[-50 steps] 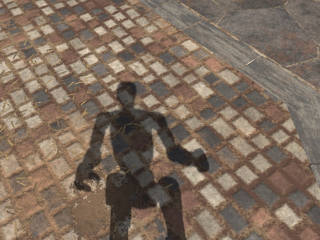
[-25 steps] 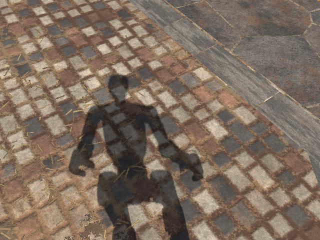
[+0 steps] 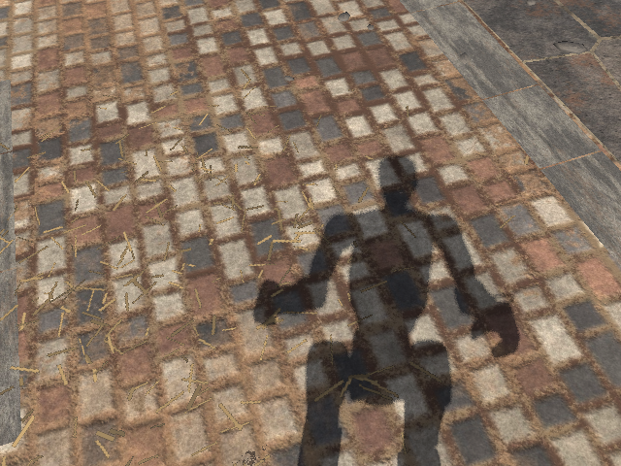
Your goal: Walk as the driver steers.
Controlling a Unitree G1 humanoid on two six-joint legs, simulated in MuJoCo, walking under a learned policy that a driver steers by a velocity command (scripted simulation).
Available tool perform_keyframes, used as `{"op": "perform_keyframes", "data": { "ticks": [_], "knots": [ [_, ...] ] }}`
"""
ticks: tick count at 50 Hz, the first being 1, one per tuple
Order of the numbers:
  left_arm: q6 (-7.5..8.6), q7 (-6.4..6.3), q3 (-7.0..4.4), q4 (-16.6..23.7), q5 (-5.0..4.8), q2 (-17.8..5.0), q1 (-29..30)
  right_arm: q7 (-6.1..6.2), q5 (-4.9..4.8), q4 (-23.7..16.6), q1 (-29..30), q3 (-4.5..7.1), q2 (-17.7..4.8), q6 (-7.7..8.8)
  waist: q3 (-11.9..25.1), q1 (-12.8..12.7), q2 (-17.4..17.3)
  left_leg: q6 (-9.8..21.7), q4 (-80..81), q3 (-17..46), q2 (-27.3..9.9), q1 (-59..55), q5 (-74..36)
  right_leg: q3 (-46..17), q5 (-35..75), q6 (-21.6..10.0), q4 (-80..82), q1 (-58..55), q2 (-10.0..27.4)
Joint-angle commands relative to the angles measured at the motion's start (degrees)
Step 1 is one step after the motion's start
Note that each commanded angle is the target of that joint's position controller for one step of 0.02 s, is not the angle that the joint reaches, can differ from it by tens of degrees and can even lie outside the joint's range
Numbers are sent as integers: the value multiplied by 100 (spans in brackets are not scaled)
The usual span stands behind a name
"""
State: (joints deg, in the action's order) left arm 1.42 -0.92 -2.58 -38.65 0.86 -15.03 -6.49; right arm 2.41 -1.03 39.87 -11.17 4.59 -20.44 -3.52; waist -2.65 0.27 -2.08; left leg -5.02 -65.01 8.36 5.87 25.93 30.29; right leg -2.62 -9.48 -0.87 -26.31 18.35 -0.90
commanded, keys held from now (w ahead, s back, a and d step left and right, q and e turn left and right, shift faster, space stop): no key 1.00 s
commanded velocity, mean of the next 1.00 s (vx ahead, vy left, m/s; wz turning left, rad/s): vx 0.01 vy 0.00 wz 0.08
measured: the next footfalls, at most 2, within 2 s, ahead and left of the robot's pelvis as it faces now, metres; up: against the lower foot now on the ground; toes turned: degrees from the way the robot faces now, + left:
left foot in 0.22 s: +0.03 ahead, +0.15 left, +0.00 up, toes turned -1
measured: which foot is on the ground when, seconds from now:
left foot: up 0.00-0.20, down 0.22-1.00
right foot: down 0.00-1.00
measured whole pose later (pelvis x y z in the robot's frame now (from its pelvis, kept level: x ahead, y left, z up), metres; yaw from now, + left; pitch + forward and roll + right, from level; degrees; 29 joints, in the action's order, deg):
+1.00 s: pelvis +0.02 +0.04 +0.00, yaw +2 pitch -2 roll +0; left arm -0.8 -2.7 -2.3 -60.3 0.1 -14.0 -10.2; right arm 1.3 0.3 54.8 -15.0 1.0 -13.5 0.2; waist -2.1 -0.5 0.2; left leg 1.1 -26.9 2.1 1.7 7.4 17.7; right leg -2.7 -12.6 3.0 -26.4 12.1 2.1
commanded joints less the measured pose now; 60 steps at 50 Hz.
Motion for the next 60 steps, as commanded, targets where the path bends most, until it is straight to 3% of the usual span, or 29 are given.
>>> {"op": "perform_keyframes", "data": {
  "ticks": [1,4,7,10,11,12,13,14,15,16,17,19,21,27,37,60],
  "knots": [
    [-32,-22,-178,228,9,-760,54,15,-11,-265,-364,66,-212,-8,730,86,1120,-164,265,-259,-222,155,-277,-929,2660,-1166,598,-977,1212],
    [-73,-29,-201,139,-27,-853,64,-14,60,-310,-178,-24,-82,24,898,-21,1250,-127,1463,-459,-463,-424,-381,-870,2412,-1230,603,-1030,1286],
    [-123,-10,-226,3,-76,-1001,-90,-75,55,-282,-93,-33,-151,47,874,-160,1337,1,2468,-636,-530,-897,-741,-1009,1808,-1261,615,-976,1376],
    [-139,4,-158,-159,-172,-908,-168,-147,92,-77,-390,-28,-124,85,682,65,1129,368,4291,-806,-433,-1853,-1973,-885,948,-904,419,-445,1167],
    [-92,26,-112,-266,-140,-805,-441,-133,154,-132,-369,-12,-321,91,705,6,809,588,4449,-355,-785,-2352,-2461,-764,398,-505,274,-18,1017],
    [-28,81,-10,-220,65,-488,-596,-79,222,-207,-400,47,-742,72,905,-219,-460,986,4452,714,-1809,-2707,-3469,-132,-716,-38,-590,407,465],
    [-11,47,5,-127,45,-378,-334,-143,293,-143,-47,-48,-453,125,663,-228,-1155,1575,4699,992,-2184,-1359,-2626,110,-1469,217,-339,-26,256],
    [-28,13,-42,-219,43,-614,-195,-185,298,-282,391,-146,-112,209,328,-226,-744,1439,4810,696,-1765,-1034,-1766,66,-949,324,-304,-418,306],
    [-30,6,-43,-268,68,-565,-83,-189,312,-175,322,-173,5,279,295,-182,-673,1122,4728,439,-1430,-1070,-1329,69,-374,354,-86,-498,258],
    [-59,-29,-52,-357,71,-566,-108,-190,283,-108,193,-146,-122,334,227,-127,-661,950,4697,313,-1262,-1050,-1224,48,-76,394,-14,-607,270],
    [-87,-49,-75,-403,75,-664,-230,-193,249,-44,150,-143,-161,382,117,-138,-645,883,4716,330,-1249,-956,-1226,-31,105,414,80,-663,337],
    [-78,-42,-85,-558,2,-699,-389,-181,243,51,-47,-199,-34,406,12,-137,-408,778,4707,201,-1107,-878,-1152,-38,73,365,122,-743,355],
    [-57,-42,-85,-687,4,-653,-392,-167,219,116,-104,-203,-35,420,-15,-111,-194,774,4607,134,-1045,-969,-1312,-42,173,351,165,-738,355],
    [-31,-68,-95,-1063,-27,-649,-480,-151,176,304,-180,-198,5,415,189,-87,137,800,4407,-34,-929,-1289,-2224,-69,549,381,207,-876,388],
    [-117,-161,-102,-1578,-69,-662,-490,-149,140,796,-341,-190,45,416,253,-98,164,727,4320,-270,-777,-1401,-2791,-39,807,311,152,-1047,378],
    [-204,-209,-45,-2299,-84,-444,-549,-64,122,1676,-736,-302,160,437,7,-82,194,627,4430,-473,-659,-1267,-2226,33,527,243,242,-942,272]
  ]
}}
Velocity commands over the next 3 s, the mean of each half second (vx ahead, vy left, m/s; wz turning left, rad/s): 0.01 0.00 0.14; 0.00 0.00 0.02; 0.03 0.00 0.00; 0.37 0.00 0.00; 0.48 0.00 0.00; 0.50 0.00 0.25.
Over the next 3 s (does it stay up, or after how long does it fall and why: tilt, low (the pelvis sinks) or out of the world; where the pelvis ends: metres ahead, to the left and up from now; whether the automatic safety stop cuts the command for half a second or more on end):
stays up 0.79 -0.01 0.01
